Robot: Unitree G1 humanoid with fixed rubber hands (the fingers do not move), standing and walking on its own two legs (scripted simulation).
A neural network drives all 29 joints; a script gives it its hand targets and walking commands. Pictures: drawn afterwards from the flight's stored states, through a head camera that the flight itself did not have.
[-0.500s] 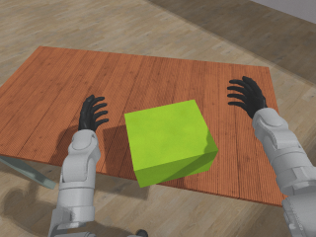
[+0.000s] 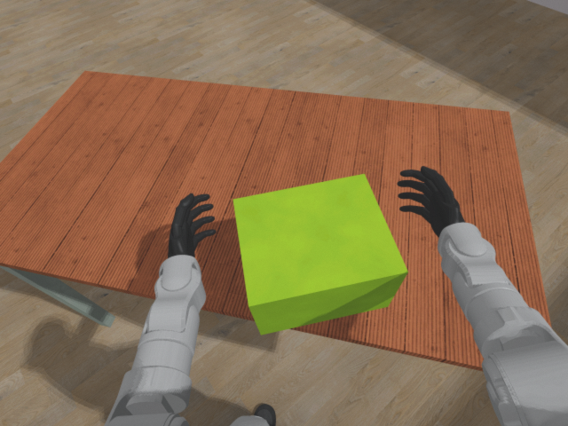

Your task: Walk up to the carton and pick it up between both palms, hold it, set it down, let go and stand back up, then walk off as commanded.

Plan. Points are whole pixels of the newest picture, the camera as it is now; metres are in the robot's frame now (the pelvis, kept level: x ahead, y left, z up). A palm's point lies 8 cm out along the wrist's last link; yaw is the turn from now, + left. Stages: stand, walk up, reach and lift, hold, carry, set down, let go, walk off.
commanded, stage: reach and lift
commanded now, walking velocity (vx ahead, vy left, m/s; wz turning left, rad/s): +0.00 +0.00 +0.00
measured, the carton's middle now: (312, 254) +0.37 +0.06 -0.05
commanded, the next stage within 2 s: none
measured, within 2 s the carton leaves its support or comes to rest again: neither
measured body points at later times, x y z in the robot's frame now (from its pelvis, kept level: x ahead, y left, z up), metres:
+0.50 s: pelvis -0.01 +0.01 -0.01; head +0.08 -0.01 +0.43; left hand +0.32 +0.25 -0.02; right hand +0.45 -0.12 +0.00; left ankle +0.04 +0.16 -0.74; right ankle -0.03 -0.10 -0.74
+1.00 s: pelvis -0.01 +0.00 -0.01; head +0.08 +0.00 +0.43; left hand +0.33 +0.22 -0.01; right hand +0.44 -0.09 +0.00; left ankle +0.04 +0.16 -0.74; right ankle -0.03 -0.10 -0.74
